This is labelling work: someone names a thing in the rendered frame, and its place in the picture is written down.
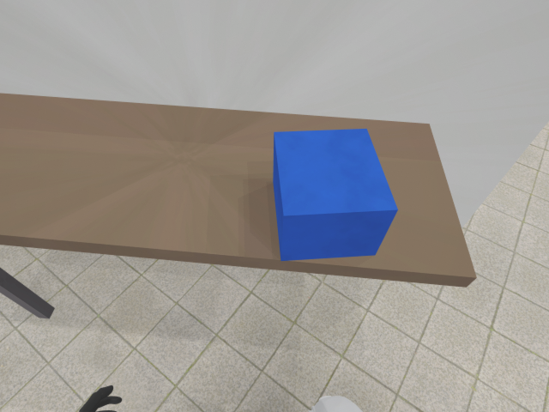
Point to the table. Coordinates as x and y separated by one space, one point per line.
195 184

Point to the carton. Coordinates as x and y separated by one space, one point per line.
332 199

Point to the left robot hand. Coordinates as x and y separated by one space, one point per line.
99 399

